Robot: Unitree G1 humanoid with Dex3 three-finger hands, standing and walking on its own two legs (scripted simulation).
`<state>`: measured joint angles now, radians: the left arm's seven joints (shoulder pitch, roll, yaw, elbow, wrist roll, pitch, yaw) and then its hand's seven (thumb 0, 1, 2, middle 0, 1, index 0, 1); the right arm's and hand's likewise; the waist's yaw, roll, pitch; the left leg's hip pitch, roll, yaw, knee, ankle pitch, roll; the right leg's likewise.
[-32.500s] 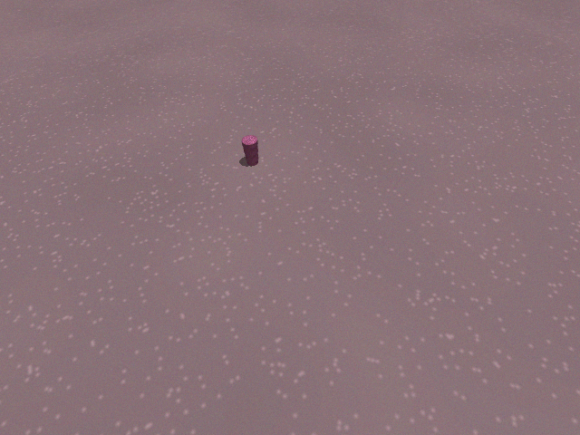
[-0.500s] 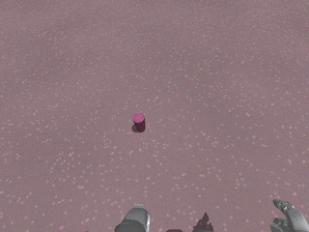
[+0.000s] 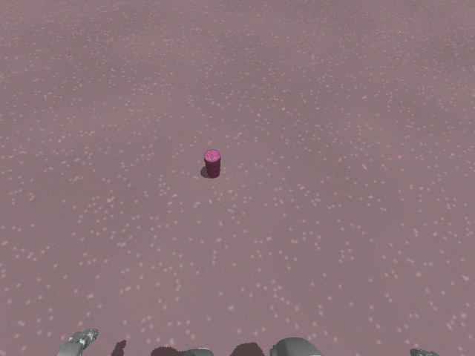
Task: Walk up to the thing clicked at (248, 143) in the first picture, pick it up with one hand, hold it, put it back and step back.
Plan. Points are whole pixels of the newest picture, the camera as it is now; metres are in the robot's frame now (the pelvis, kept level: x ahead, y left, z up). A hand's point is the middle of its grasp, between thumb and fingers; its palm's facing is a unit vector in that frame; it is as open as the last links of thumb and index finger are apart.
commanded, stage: step back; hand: left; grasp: from the side
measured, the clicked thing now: (213, 164) +1.00 +0.16 -0.69
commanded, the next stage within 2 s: stand in 1.10 s
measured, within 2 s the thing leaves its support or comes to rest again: neither
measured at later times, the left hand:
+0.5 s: hand out of the picture -0.02 +0.28 -0.14, palm faces -0.02 -0.91 -0.41, open 7.4 cm
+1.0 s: hand out of the picture +0.03 +0.26 -0.15, palm faces +0.05 -0.92 -0.38, open 7.4 cm
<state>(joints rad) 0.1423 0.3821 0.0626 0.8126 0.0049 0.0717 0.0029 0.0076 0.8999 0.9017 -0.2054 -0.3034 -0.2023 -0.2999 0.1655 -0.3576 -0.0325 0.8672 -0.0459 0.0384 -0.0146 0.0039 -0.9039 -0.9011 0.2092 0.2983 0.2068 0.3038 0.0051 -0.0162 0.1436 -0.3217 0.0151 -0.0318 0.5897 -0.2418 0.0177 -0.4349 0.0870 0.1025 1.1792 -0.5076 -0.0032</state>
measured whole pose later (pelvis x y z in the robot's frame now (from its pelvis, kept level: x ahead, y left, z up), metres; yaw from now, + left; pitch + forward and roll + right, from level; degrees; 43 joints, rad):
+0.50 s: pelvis -0.08 +0.00 +0.00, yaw -1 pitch -3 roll +1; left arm 0.23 0.41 0.06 0.97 0.03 0.00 -0.01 0.01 0.90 0.90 -0.21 -0.30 -0.20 -0.30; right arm 0.24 -0.36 -0.07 0.98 -0.04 -0.01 0.03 0.00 -0.91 -0.90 0.21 0.30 0.20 0.30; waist 0.01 -0.02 0.08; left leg -0.24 -0.03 -0.03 0.57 -0.29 0.02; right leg -0.30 -0.03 0.03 0.85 -0.51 -0.02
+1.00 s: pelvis -0.04 -0.01 -0.01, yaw +2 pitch -3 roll +0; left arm 0.16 0.35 0.04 0.97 0.01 -0.04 0.00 0.01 0.90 0.90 -0.21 -0.30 -0.21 -0.30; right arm 0.20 -0.39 -0.05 1.01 -0.03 0.00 0.00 0.00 -0.91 -0.90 0.20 0.30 0.20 0.30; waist 0.02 0.02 0.11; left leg -0.29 0.01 -0.02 0.60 -0.27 0.00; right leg -0.23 -0.05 -0.09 0.63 -0.36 0.00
